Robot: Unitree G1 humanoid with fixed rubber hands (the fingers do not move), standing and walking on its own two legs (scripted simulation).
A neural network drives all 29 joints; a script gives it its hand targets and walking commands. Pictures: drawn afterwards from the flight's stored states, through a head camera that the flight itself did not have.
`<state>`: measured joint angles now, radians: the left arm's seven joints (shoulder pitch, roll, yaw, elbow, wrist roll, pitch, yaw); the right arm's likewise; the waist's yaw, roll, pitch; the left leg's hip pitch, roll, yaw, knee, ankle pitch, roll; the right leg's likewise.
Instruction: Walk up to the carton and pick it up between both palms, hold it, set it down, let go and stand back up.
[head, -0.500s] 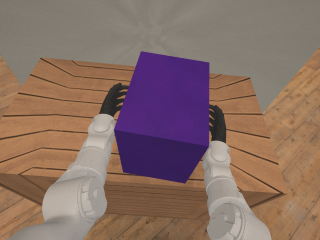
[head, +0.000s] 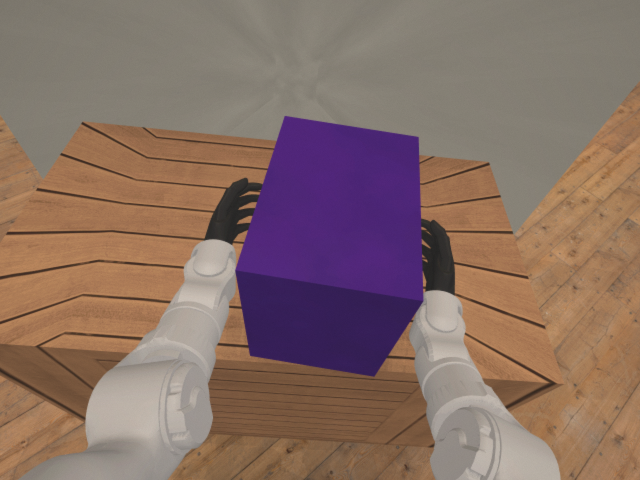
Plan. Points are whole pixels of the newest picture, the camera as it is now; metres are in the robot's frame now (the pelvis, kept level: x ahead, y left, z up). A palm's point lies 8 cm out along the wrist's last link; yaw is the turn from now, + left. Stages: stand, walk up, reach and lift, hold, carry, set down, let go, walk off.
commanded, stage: reach and lift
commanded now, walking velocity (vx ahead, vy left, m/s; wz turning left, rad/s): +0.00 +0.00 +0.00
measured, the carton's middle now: (331, 250) +0.46 +0.00 -0.02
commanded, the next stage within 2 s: none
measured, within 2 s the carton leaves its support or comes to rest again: leaves its support in 0.10 s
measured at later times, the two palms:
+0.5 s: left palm (222, 224) +0.40 +0.14 +0.10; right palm (458, 269) +0.37 -0.15 +0.08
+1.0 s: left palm (234, 204) +0.39 +0.12 +0.14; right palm (488, 261) +0.36 -0.17 +0.12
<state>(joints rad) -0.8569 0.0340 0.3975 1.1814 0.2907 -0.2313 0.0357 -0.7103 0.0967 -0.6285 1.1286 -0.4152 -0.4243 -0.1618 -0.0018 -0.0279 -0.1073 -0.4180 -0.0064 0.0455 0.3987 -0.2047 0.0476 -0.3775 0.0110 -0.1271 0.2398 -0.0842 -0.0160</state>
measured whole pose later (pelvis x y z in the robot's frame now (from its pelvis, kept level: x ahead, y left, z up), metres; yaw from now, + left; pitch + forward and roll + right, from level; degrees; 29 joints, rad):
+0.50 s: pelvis -0.01 -0.01 +0.00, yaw +0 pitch +6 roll -1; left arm -0.86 0.04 0.37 1.13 0.21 -0.03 0.06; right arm -0.75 0.08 -0.51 1.06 -0.28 -0.17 -0.13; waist -0.01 -0.02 -0.11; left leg -0.28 -0.01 0.06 0.36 -0.19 0.05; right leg -0.27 0.01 -0.11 0.27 -0.10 -0.02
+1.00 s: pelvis -0.02 -0.01 +0.00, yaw +0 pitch +0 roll -1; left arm -0.80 0.02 0.27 0.80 0.21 0.30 0.08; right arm -0.72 0.00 -0.24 0.94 -0.03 0.03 -0.16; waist -0.05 -0.02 -0.06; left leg -0.15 -0.01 0.06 0.35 -0.19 0.04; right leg -0.14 0.01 -0.11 0.25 -0.10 -0.02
